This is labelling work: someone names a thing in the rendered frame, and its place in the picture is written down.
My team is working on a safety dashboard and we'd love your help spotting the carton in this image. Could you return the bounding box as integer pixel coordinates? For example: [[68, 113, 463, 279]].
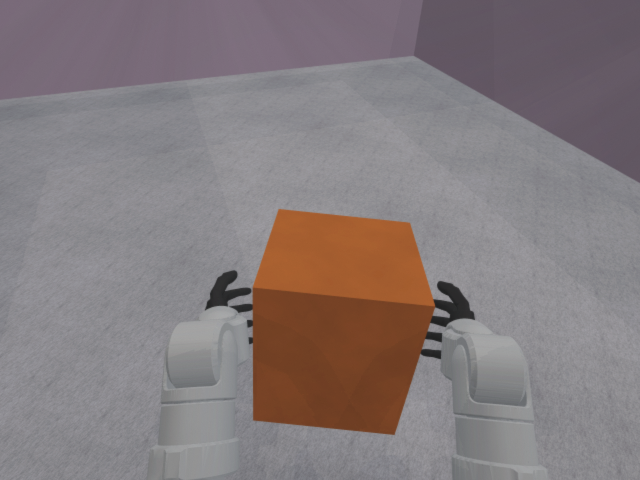
[[253, 209, 435, 435]]

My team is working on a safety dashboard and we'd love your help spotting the robot left hand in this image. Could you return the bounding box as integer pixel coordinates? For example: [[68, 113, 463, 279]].
[[205, 270, 253, 344]]

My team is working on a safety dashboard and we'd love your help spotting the robot left forearm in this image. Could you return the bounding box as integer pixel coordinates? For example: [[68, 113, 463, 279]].
[[146, 306, 250, 480]]

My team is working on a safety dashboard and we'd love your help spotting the robot right hand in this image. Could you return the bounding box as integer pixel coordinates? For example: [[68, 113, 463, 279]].
[[421, 281, 475, 359]]

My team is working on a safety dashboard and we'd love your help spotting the robot right forearm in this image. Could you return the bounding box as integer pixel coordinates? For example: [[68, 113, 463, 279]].
[[440, 319, 549, 480]]

